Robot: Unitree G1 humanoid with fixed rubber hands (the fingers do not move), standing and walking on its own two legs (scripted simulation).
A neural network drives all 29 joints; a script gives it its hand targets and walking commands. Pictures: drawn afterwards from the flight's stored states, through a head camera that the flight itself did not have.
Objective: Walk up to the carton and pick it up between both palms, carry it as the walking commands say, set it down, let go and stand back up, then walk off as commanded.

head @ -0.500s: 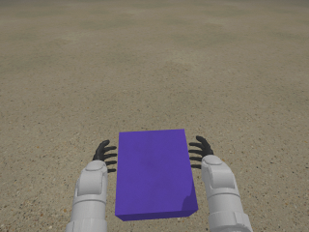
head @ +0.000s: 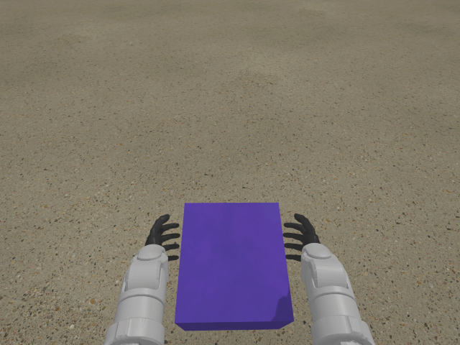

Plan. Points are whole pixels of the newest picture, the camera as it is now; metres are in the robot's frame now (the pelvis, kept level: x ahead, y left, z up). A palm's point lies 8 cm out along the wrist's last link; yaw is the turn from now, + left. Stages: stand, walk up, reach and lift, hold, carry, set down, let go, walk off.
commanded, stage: set down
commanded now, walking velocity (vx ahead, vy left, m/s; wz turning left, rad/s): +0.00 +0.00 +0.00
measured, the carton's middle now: (231, 266) +0.31 +0.00 -0.09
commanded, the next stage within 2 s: none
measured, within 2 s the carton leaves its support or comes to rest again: neither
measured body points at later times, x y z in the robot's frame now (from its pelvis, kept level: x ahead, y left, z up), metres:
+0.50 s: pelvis -0.04 -0.01 -0.05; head +0.08 -0.02 +0.39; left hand +0.33 +0.14 -0.09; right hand +0.33 -0.15 -0.10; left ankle +0.00 +0.12 -0.74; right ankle +0.04 -0.12 -0.74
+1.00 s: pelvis -0.04 -0.01 -0.12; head +0.14 -0.02 +0.30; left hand +0.35 +0.14 -0.18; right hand +0.36 -0.15 -0.19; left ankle +0.00 +0.12 -0.74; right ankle +0.04 -0.13 -0.74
